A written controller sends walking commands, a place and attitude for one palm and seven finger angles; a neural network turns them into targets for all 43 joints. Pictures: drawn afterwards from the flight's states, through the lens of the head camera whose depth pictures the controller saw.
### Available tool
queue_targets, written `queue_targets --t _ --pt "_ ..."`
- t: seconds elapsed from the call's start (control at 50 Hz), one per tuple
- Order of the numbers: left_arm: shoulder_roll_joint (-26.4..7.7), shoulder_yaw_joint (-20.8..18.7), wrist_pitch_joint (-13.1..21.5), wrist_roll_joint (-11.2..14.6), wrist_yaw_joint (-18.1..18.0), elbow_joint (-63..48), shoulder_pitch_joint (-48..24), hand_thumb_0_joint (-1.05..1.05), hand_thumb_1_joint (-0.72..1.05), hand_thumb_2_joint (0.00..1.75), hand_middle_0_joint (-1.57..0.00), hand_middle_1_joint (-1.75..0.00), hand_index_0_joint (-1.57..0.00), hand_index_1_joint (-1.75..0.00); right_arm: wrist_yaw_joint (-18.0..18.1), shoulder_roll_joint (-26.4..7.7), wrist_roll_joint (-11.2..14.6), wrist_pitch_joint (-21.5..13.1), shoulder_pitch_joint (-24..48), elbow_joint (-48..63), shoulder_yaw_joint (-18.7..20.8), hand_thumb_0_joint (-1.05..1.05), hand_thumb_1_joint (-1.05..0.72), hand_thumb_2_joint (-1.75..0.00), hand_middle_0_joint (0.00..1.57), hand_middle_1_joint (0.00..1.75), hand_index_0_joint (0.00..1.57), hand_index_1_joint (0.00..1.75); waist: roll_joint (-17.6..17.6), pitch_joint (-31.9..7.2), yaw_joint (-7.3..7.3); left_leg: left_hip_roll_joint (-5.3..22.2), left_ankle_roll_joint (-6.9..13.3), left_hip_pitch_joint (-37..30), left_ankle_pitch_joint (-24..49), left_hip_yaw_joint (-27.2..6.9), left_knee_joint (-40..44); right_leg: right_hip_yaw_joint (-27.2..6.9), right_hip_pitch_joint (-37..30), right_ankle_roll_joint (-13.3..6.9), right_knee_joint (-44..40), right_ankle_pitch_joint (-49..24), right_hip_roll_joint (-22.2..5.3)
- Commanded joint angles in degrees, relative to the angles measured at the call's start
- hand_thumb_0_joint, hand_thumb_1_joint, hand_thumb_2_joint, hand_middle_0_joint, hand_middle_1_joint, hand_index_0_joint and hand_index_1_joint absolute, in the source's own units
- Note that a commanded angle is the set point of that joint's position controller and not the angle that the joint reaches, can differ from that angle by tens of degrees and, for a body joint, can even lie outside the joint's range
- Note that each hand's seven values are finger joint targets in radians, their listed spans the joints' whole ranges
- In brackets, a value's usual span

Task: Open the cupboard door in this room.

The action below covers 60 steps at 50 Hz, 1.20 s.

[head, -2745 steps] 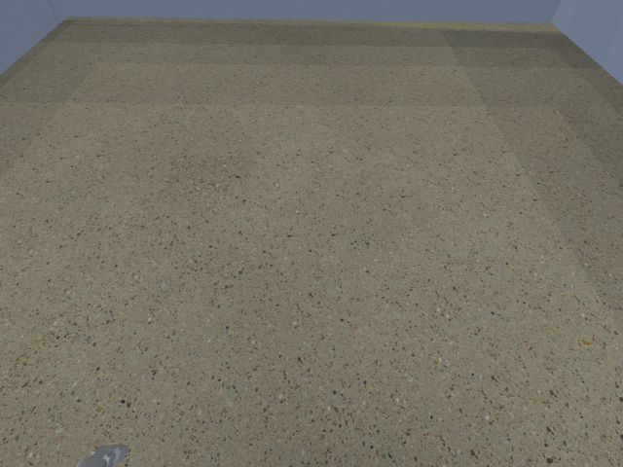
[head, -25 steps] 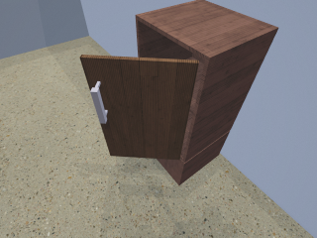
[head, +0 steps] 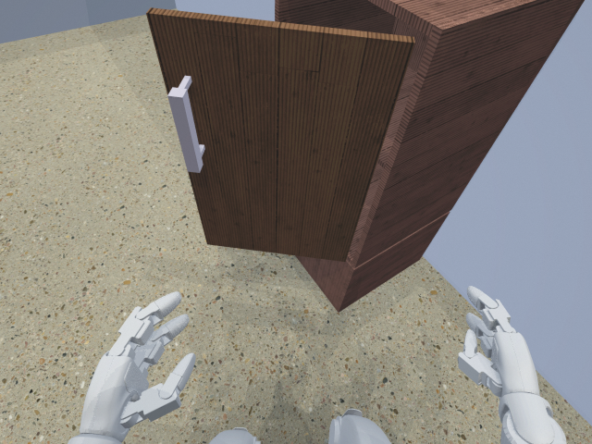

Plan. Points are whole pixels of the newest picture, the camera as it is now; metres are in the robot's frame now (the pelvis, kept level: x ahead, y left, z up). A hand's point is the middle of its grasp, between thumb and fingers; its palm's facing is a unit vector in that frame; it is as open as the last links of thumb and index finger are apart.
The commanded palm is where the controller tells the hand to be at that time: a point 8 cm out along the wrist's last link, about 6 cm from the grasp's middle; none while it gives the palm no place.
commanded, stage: raise the hand with hooked fingers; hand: left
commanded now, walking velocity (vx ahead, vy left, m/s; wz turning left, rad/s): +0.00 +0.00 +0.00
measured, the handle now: (191, 126) +0.59 +0.24 +0.06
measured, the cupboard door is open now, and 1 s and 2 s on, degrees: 50 50 50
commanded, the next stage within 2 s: move the hooked fingers beside the handle in 1.64 s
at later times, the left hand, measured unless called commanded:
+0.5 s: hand (119, 328) +0.23 +0.23 +0.05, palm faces -0.01 -1.00 -0.07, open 11.8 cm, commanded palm +0.20 +0.29 +0.06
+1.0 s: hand (78, 280) +0.28 +0.29 +0.07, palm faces +0.00 -1.00 -0.06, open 13.9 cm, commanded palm +0.25 +0.34 +0.08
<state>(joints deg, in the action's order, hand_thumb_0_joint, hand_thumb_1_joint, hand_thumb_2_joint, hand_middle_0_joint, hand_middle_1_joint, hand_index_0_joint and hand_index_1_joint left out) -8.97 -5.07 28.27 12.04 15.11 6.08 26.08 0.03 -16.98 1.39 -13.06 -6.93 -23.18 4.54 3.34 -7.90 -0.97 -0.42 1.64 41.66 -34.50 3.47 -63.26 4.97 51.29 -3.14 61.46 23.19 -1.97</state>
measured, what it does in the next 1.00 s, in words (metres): stands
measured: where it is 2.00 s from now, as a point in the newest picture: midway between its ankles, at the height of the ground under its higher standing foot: outside the picture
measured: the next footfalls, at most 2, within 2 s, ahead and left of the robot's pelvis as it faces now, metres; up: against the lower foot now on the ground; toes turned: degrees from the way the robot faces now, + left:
none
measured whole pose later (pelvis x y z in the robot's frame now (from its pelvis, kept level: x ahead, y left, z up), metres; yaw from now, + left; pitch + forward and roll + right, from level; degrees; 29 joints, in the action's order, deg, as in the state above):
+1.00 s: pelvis +0.01 +0.02 +0.02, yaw +1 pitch +14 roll -3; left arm -22.8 -22.2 17.7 20.5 28.9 17.9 3.2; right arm 2.6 -15.4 1.9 -11.7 -14.6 -29.5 -3.3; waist -0.8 -5.6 0.0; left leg -0.5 3.0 39.1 -32.2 0.8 -57.7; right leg 7.4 45.6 -1.3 52.1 19.8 -1.8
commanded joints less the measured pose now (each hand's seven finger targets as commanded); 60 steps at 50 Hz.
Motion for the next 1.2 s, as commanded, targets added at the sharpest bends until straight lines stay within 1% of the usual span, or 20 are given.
queue_targets --t 0.0,0.04,0.08,0.1,0.16,0.18,0.2,0.24,0.28,0.36,0.46,0.58,0.66,0.78,0.84,0.88,0.92,0.96,1.08,1.18 --pt "-10.40 -7.81 7.36 1.65 -2.56 -26.52 -7.84 0.00 0.34 0.66 -0.24 -0.66 -0.24 -0.66 0.92 -3.35 -0.73 -0.51 -4.39 6.20 -0.08 0.00 -0.90 -0.90 0.20 0.30 0.20 0.30 -6.56 -15.25 1.80 -0.35 -0.74 5.04 21.15 -4.30 5.51 -7.25 -17.85 1.04 -5.85 -12.28 1.10" --pt "-9.09 -4.81 8.30 2.15 -0.41 -26.00 -9.50 0.00 0.29 0.64 -0.24 -0.69 -0.24 -0.69 1.13 -3.49 -0.75 -1.34 -4.71 4.22 -0.92 0.00 -0.90 -0.90 0.20 0.30 0.20 0.30 -9.53 -13.17 3.91 0.03 -0.73 5.25 20.78 -4.95 4.11 -6.56 -14.60 1.25 -6.12 -10.93 1.10" --pt "-9.99 -4.25 6.98 3.45 3.16 -22.63 -11.57 0.00 0.25 0.62 -0.25 -0.72 -0.25 -0.72 1.65 -4.75 -0.73 -2.06 -4.80 2.77 -1.59 0.00 -0.90 -0.90 0.20 0.30 0.20 0.30 -9.26 -11.70 5.24 0.29 -0.47 5.41 20.71 -5.73 3.00 -5.62 -12.71 1.13 -5.63 -9.78 1.73" --pt "-11.05 -5.09 5.73 3.73 4.72 -21.47 -11.63 0.00 0.22 0.61 -0.25 -0.74 -0.25 -0.74 1.81 -4.79 -0.34 -2.35 -5.00 2.24 -1.55 0.00 -0.90 -0.90 0.20 0.30 0.20 0.30 -8.19 -13.53 5.14 0.26 -0.33 5.98 19.75 -5.57 2.97 -5.66 -13.67 1.61 -6.36 -8.67 1.48" --pt "-12.99 -9.46 -0.57 5.89 7.94 -15.33 -7.20 0.00 0.15 0.58 -0.25 -0.78 -0.25 -0.78 2.37 -4.93 0.84 -2.86 -4.18 1.93 -1.40 0.00 -0.90 -0.90 0.20 0.30 0.20 0.30 -3.70 -15.80 3.23 -0.11 -0.45 8.68 18.63 -5.63 4.67 -5.85 -18.82 2.29 -8.42 -6.61 0.89" --pt "-14.18 -11.48 -3.03 7.17 9.10 -12.27 -6.04 0.00 0.13 0.57 -0.25 -0.80 -0.25 -0.80 2.43 -5.14 0.97 -2.59 -3.44 1.84 -1.61 0.00 -0.90 -0.90 0.20 0.30 0.20 0.30 -4.21 -15.28 2.01 -0.24 -0.68 8.54 19.99 -5.77 5.17 -5.73 -20.35 1.68 -8.14 -7.67 1.15" --pt "-14.25 -12.37 -4.29 7.70 9.48 -14.60 -5.66 0.00 0.11 0.56 -0.26 -0.81 -0.26 -0.81 2.35 -4.87 1.08 -2.50 -3.33 2.52 -1.69 0.00 -0.90 -0.90 0.20 0.30 0.20 0.30 -4.80 -18.15 1.28 -0.46 -0.71 7.78 21.19 -5.53 6.18 -5.44 -22.46 1.93 -8.27 -9.26 0.73" --pt "-14.66 -14.60 -6.32 8.69 8.39 -14.86 -4.45 0.00 0.06 0.54 -0.26 -0.84 -0.26 -0.84 2.45 -4.19 1.19 -2.21 -2.85 3.00 -1.56 0.00 -0.90 -0.90 0.20 0.30 0.20 0.30 -1.68 -17.90 0.47 -0.51 -0.73 7.77 21.97 -5.62 7.95 -5.01 -24.31 2.23 -9.44 -9.54 0.57" --pt "-15.89 -16.48 -6.29 9.34 7.09 -15.65 -5.46 0.00 0.01 0.52 -0.26 -0.87 -0.26 -0.87 2.42 -3.79 0.69 -2.40 -2.26 2.89 -1.90 0.00 -0.90 -0.90 0.20 0.30 0.20 0.30 -3.38 -16.71 -0.65 -0.45 -1.17 7.11 23.86 -6.10 9.00 -4.02 -24.37 1.46 -8.42 -11.31 0.98" --pt "-13.95 -15.01 -3.64 8.26 4.77 -14.77 -6.08 0.00 -0.08 0.48 -0.27 -0.93 -0.27 -0.93 2.13 -3.94 0.46 -2.95 -3.86 2.17 -1.68 0.00 -0.90 -0.90 0.20 0.30 0.20 0.30 -2.70 -12.91 0.60 -0.40 -1.30 6.51 21.73 -5.84 10.89 -2.64 -20.61 1.88 -9.40 -8.10 0.92" --pt "-15.71 -14.61 -1.76 7.63 5.90 -12.20 -10.07 0.00 -0.20 0.43 -0.28 -1.00 -0.28 -1.00 2.44 -5.73 0.70 -3.33 -5.69 2.13 -1.72 0.00 -0.90 -0.90 0.20 0.30 0.20 0.30 -3.66 -10.79 1.65 -0.50 -1.15 5.03 18.67 -5.66 12.24 -2.31 -18.26 1.92 -10.81 -3.31 0.84" --pt "-20.72 -17.98 -2.30 8.82 7.74 -11.34 -16.45 0.00 -0.34 0.37 -0.29 -1.10 -0.29 -1.10 3.08 -6.97 0.67 -2.85 -7.30 2.15 -2.21 0.00 -0.90 -0.90 0.20 0.30 0.20 0.30 -7.08 -11.43 1.31 -0.32 -1.48 1.69 21.59 -6.14 13.57 -1.82 -20.21 1.28 -10.89 -6.54 1.60" --pt "-20.58 -18.26 -3.18 9.11 8.33 -8.92 -17.57 0.00 -0.43 0.33 -0.29 -1.15 -0.29 -1.15 3.04 -6.97 0.86 -2.58 -7.78 1.72 -2.37 0.00 -0.90 -0.90 0.20 0.30 0.20 0.30 -8.28 -11.17 1.37 -0.09 -1.91 -0.61 24.02 -6.18 14.58 -1.25 -20.75 1.52 -11.66 -9.03 1.61" --pt "-23.62 -19.83 -5.64 9.36 10.88 -4.93 -23.22 0.00 -0.50 0.30 -0.30 -1.20 -0.30 -1.20 2.90 -7.74 0.63 -1.99 -8.48 1.52 -2.91 0.00 -0.90 -0.90 0.20 0.30 0.20 0.30 -9.91 -10.81 1.61 0.27 -2.75 -3.33 29.59 -6.68 15.04 -0.68 -21.07 1.04 -11.52 -13.70 2.28" --pt "-24.44 -21.31 -6.74 9.82 12.19 -1.29 -25.75 0.00 -0.50 0.30 -0.30 -1.20 -0.30 -1.20 3.00 -7.84 0.73 -1.49 -8.49 1.48 -3.02 0.00 -0.90 -0.90 0.20 0.30 0.20 0.30 -6.46 -11.27 1.71 0.26 -2.43 -2.19 27.34 -6.31 15.56 -0.96 -22.44 1.50 -12.48 -12.90 2.15" --pt "-25.69 -21.52 -6.77 10.18 13.17 -0.92 -29.92 0.00 -0.50 0.30 -0.30 -1.20 -0.30 -1.20 3.16 -7.97 0.72 -1.42 -8.00 1.29 -3.38 0.00 -0.90 -0.90 0.20 0.30 0.20 0.30 -9.56 -10.43 1.63 0.16 -2.72 -2.79 27.39 -6.56 15.94 -1.12 -22.28 0.93 -12.52 -12.61 2.30" --pt "-26.99 -22.88 -6.85 10.20 13.84 0.09 -31.25 0.00 -0.50 0.30 -0.30 -1.20 -0.30 -1.20 3.24 -7.91 0.59 -1.33 -8.58 1.15 -3.26 0.00 -0.90 -0.90 0.20 0.30 0.20 0.30 -8.07 -13.15 1.53 0.27 -2.79 -4.04 28.95 -6.58 16.13 -1.15 -23.39 1.24 -12.74 -13.73 2.18" --pt "-27.09 -23.24 -6.90 10.48 14.57 2.23 -31.77 0.00 -0.50 0.30 -0.30 -1.20 -0.30 -1.20 3.25 -8.01 0.60 -1.33 -8.76 0.89 -3.27 0.00 -0.90 -0.90 0.20 0.30 0.20 0.30 -6.59 -12.85 1.68 0.26 -2.56 -3.32 29.08 -6.36 16.11 -1.40 -24.07 1.38 -13.18 -14.51 2.14" --pt "-31.55 -25.99 -7.20 10.66 16.79 5.58 -36.77 0.00 -0.50 0.30 -0.30 -1.20 -0.30 -1.20 3.27 -8.58 0.37 -1.06 -9.62 0.06 -3.35 0.00 -0.90 -0.90 0.20 0.30 0.20 0.30 -9.86 -13.98 1.25 0.50 -3.21 -5.49 33.08 -6.61 16.57 -1.42 -24.08 0.88 -13.18 -16.15 2.34" --pt "-30.04 -25.46 -7.64 11.53 18.55 9.03 -36.44 0.00 -0.50 0.30 -0.30 -1.20 -0.30 -1.20 3.03 -8.76 0.42 -0.77 -10.05 0.40 -3.19 0.00 -0.90 -0.90 0.20 0.30 0.20 0.30 -7.83 -14.11 0.98 0.52 -3.13 -5.33 33.97 -6.47 17.23 -1.43 -25.00 0.88 -13.72 -16.86 2.35"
